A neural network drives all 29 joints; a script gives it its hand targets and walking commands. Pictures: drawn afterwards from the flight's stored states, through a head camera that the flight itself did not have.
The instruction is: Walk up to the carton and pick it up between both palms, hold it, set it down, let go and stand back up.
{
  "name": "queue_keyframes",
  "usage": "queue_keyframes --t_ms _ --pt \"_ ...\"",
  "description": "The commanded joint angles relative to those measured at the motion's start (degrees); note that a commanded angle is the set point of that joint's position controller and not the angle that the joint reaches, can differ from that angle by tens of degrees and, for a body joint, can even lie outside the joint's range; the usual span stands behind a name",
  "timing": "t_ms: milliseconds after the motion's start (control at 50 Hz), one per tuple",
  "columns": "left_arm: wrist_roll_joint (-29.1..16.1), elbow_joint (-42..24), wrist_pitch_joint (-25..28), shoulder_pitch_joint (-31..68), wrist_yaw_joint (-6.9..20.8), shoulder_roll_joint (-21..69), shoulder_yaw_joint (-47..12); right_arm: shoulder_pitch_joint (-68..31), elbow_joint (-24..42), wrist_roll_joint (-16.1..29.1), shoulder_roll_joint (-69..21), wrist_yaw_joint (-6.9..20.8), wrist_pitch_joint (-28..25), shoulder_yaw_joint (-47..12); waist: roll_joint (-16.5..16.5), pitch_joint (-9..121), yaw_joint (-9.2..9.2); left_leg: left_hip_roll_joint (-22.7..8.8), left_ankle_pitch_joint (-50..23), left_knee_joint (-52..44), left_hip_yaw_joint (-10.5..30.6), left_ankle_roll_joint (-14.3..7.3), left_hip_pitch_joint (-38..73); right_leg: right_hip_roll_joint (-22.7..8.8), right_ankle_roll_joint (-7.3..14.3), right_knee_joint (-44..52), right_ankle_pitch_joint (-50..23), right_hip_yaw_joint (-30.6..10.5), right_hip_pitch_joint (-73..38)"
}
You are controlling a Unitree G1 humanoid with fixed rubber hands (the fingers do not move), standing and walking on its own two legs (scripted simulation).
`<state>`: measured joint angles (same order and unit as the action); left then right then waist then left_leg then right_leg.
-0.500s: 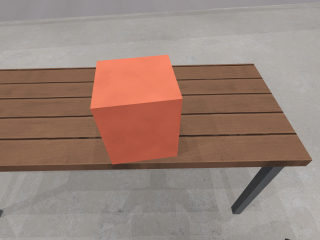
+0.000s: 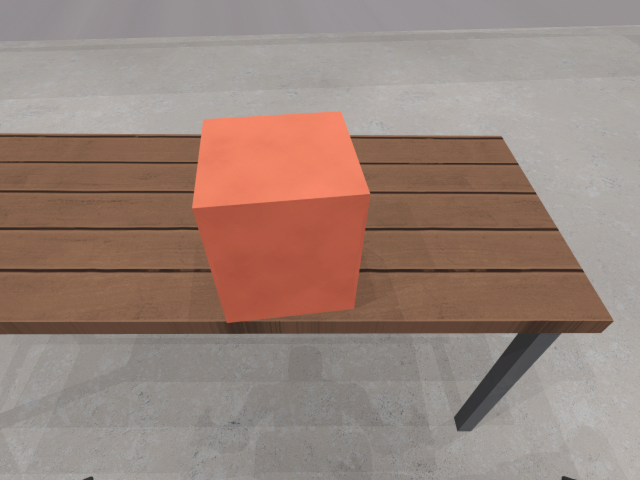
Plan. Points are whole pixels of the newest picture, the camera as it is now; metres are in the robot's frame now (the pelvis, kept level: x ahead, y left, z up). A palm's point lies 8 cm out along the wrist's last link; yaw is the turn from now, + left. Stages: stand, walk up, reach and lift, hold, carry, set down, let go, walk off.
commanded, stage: walk up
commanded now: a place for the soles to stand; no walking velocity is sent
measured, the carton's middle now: (282, 219) +0.51 +0.06 +0.05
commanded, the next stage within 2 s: reach and lift in 1.16 s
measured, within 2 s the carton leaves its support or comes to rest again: neither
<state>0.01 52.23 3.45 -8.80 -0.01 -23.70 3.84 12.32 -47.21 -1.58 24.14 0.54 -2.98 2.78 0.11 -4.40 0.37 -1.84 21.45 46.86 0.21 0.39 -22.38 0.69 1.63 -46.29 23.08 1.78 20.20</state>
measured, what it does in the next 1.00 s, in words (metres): stands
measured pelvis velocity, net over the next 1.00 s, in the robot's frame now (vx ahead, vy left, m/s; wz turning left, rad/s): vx -0.01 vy -0.01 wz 0.00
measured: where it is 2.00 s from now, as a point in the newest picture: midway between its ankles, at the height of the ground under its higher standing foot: outside the picture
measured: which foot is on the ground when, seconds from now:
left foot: down 0.00-1.00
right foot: down 0.00-1.00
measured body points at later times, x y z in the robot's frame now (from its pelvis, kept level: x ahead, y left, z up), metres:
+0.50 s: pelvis -0.02 +0.00 +0.00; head -0.01 +0.01 +0.45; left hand +0.11 +0.33 -0.10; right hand +0.09 -0.33 -0.09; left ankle +0.04 +0.13 -0.70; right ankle +0.02 -0.11 -0.70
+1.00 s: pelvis -0.01 -0.01 +0.00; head +0.00 +0.00 +0.45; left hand +0.13 +0.32 -0.09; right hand +0.10 -0.33 -0.09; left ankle +0.04 +0.13 -0.70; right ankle +0.02 -0.11 -0.70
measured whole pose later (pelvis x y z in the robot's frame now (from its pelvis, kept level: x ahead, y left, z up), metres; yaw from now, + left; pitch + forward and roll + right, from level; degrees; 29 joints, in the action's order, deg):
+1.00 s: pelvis -0.01 -0.01 +0.00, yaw +0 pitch -4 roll +0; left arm 0.0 53.1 1.7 -5.1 1.2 -23.6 3.8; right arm 12.2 -48.0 -1.6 23.9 0.5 -2.8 2.8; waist 0.4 -4.4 0.4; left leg -1.8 19.8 45.2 0.2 1.0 -21.9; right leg 0.7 1.6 -45.7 22.0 1.7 20.2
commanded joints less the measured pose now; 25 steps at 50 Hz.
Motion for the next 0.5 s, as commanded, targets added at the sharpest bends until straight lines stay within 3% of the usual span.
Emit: queue_keyframes --t_ms 0,40,60,80,100,120,160,180,200,220,280,300,340,360,400,420,440,480 --pt "0.6 -3.1 -0.3 6.4 0.1 -12.7 1.4 -2.3 0.1 1.4 10.8 -1.5 -0.7 1.6 0.6 8.5 1.75 -3.1 -11.6 -11.5 4.8 -3.8 7.9 -10.3 5.0 13.6 -13.3 -11.5 0.7" --pt "0.3 -2.6 -1.2 6.3 0.2 -10.8 1.0 -3.4 -0.9 0.9 12.7 -1.6 -0.8 1.7 -1.8 3.9 0.30 -6.9 -8.3 -16.8 11.7 -5.9 2.8 -5.6 2.0 10.8 -7.1 -7.0 1.1" --pt "0.7 -2.9 -1.4 5.3 0.2 -10.9 1.1 -4.4 0.3 0.5 12.4 -1.6 -0.8 1.6 -3.0 4.8 -0.63 -8.2 -2.9 -18.6 12.7 -6.4 2.1 -5.0 2.2 10.8 -2.6 -7.0 0.5" --pt "0.8 -1.9 -1.4 3.1 0.3 -10.3 0.8 -5.2 -0.3 0.2 12.9 -1.6 -0.7 1.6 -2.2 4.0 -1.55 -8.8 0.1 -19.4 14.2 -6.9 0.0 -4.3 1.9 11.9 -1.0 -7.3 -2.2" --pt "0.9 -1.6 -1.5 3.5 0.4 -10.6 1.0 -6.4 -0.4 0.5 12.9 -1.5 -0.6 1.3 -2.4 2.9 -1.90 -7.4 4.0 -20.3 13.2 -5.9 -1.6 -4.7 2.5 14.4 2.4 -8.7 -1.6" --pt "1.2 -2.2 -1.6 4.8 0.5 -11.2 1.2 -6.1 -0.3 0.2 12.3 -1.5 -0.1 1.7 -0.3 1.3 -1.15 -5.5 8.1 -19.1 11.0 -5.0 -4.4 -5.9 3.4 18.1 9.8 -10.6 -1.8" --pt "1.2 -2.5 -1.4 5.0 0.9 -11.9 1.5 -4.8 -1.3 0.0 12.4 -1.0 0.0 1.8 -1.8 1.4 -0.48 -3.4 10.3 -18.7 8.7 -3.8 -2.5 -7.1 3.9 21.5 17.1 -13.4 0.2" --pt "1.2 -2.3 -1.7 5.6 0.9 -12.2 1.2 -4.1 -1.4 0.3 12.3 -1.0 0.1 1.8 -1.0 -0.2 0.01 -2.5 10.2 -17.3 8.6 -3.6 -2.1 -7.4 4.0 22.3 18.3 -14.1 1.7" --pt "1.2 -2.2 -1.5 5.7 0.9 -12.5 1.5 -3.3 -1.2 0.3 11.8 -1.0 0.1 2.0 -0.3 0.4 -0.29 -1.6 8.6 -15.8 7.7 -3.3 -1.4 -8.2 4.5 22.7 17.9 -14.2 2.1" --pt "1.4 -2.2 -1.4 6.8 0.8 -12.5 1.8 -2.2 -1.5 0.2 11.7 -1.0 0.0 1.9 2.5 -0.9 0.70 -1.5 7.5 -16.1 6.9 -3.2 -0.1 -8.2 4.0 22.7 17.6 -14.8 3.8" --pt "1.0 -2.2 -1.4 7.4 0.9 -11.3 1.4 -2.5 -1.4 0.0 11.4 -1.0 -0.6 1.7 -0.4 0.3 0.23 -3.2 4.2 -18.2 8.0 -4.1 1.7 -7.3 3.4 19.9 11.4 -12.5 2.8" --pt "1.2 -1.9 -1.6 6.6 1.1 -11.0 1.3 -2.9 -1.6 0.1 11.8 -1.0 -0.5 1.9 0.8 3.1 -0.07 -3.4 5.4 -18.5 9.3 -4.1 2.0 -6.4 2.7 19.5 11.0 -10.6 0.9" --pt "1.2 -2.0 -1.6 7.1 1.0 -10.9 0.9 -3.3 -0.9 0.0 11.4 -1.2 -0.5 1.8 0.0 1.9 -0.09 -3.4 4.9 -17.8 8.8 -4.2 1.6 -6.9 3.0 19.1 10.2 -11.3 1.5" --pt "1.1 -1.6 -1.5 6.3 1.0 -10.2 0.9 -4.0 -1.6 0.1 11.5 -1.2 -0.6 1.8 1.3 2.4 -0.45 -3.8 3.6 -18.6 9.7 -4.3 1.8 -6.4 2.6 18.7 8.4 -10.8 0.9" --pt "0.8 -1.3 -1.7 5.6 1.0 -10.5 1.0 -3.7 -1.6 0.1 12.8 -1.1 -0.5 1.7 -1.7 3.1 -0.50 -3.9 4.1 -18.0 8.8 -4.3 1.5 -6.7 2.4 18.5 6.4 -11.4 0.1" --pt "1.2 -1.7 -1.6 6.4 0.9 -11.3 1.4 -2.7 -1.9 0.0 12.1 -1.2 -0.4 2.0 -0.2 2.6 0.26 -3.1 2.2 -17.3 8.1 -3.4 0.9 -7.0 3.1 18.2 6.7 -11.0 -0.2" --pt "1.0 -2.1 -1.6 7.2 0.9 -11.2 1.4 -2.3 -1.1 0.2 11.8 -1.3 -0.7 1.5 0.8 3.9 0.06 -4.1 1.4 -18.1 9.3 -4.0 1.2 -7.1 3.0 17.8 6.5 -10.7 -0.8" --pt "1.2 -1.8 -1.9 5.6 0.9 -11.2 1.1 -3.5 -1.4 0.3 12.4 -1.3 -0.7 1.8 -2.3 2.8 -0.59 -5.6 2.0 -19.4 10.9 -4.4 0.1 -5.5 2.3 14.3 0.2 -8.3 -1.0"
